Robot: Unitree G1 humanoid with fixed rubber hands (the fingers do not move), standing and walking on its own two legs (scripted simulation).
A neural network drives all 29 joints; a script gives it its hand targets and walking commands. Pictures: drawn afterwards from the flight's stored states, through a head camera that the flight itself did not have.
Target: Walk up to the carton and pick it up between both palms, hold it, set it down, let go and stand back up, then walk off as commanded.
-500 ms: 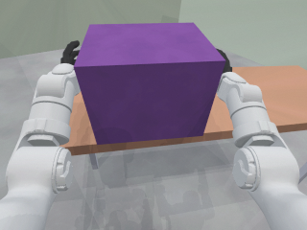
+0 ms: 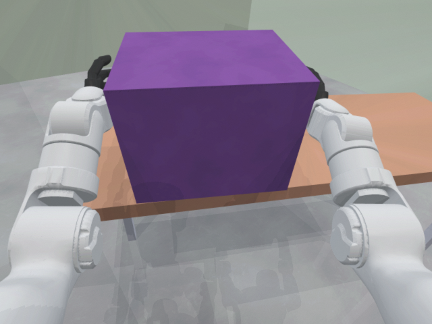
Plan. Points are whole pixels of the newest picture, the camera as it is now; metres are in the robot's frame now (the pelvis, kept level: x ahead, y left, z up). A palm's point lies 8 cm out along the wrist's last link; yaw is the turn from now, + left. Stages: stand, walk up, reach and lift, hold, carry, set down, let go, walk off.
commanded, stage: reach and lift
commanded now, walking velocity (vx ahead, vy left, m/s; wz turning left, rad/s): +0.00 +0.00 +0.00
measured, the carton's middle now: (207, 112) +0.44 +0.03 +0.24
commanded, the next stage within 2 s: hold in 0.50 s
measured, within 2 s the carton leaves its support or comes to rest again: neither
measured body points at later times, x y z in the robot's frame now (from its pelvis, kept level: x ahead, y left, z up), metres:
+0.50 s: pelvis +0.00 +0.00 +0.00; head -0.06 +0.02 +0.45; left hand +0.42 +0.22 +0.28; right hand +0.42 -0.16 +0.28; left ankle +0.08 +0.10 -0.74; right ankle +0.02 -0.12 -0.74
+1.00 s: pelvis +0.00 +0.00 +0.00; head -0.07 +0.02 +0.44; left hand +0.40 +0.21 +0.30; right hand +0.41 -0.16 +0.30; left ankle +0.08 +0.10 -0.74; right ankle +0.02 -0.12 -0.74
